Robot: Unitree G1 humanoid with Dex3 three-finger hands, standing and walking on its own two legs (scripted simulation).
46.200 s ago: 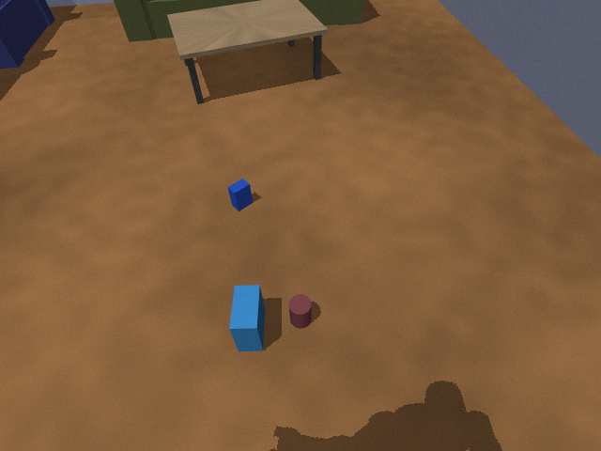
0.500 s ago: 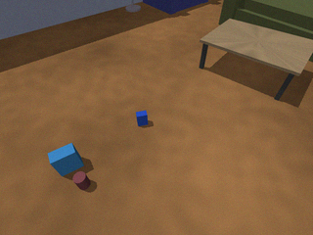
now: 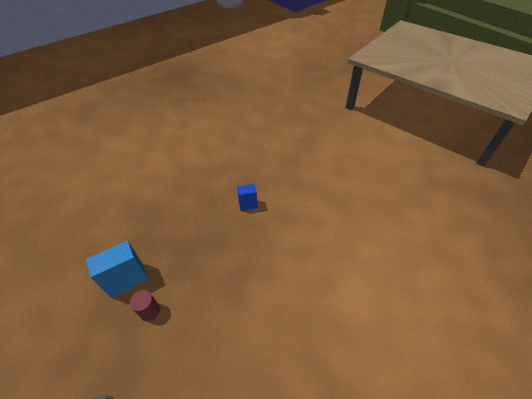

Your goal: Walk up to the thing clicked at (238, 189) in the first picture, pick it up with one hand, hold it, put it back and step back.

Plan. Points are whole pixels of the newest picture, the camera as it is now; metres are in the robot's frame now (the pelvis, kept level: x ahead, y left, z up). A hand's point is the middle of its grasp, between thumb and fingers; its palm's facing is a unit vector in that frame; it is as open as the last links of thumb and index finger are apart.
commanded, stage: step back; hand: left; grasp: from the side
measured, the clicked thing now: (247, 197) +1.05 +0.13 -0.71
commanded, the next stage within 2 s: stand in 0.18 s
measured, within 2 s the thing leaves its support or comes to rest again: neither
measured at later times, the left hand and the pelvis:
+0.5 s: hand out of the picture +0.10 +0.24 -0.14, palm faces -0.03 -0.95 -0.32, open 7.4 cm; pelvis +0.00 +0.00 +0.02, yaw +0 degrees
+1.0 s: hand out of the picture +0.04 +0.24 -0.14, palm faces -0.03 -0.94 -0.35, open 7.4 cm; pelvis -0.02 -0.02 +0.02, yaw +0 degrees
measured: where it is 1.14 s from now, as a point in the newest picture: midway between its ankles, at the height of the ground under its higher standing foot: outside the picture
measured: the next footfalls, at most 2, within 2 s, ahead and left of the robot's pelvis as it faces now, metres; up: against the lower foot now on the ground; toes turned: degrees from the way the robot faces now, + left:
none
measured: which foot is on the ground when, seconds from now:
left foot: down 0.00-1.00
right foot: down 0.00-1.00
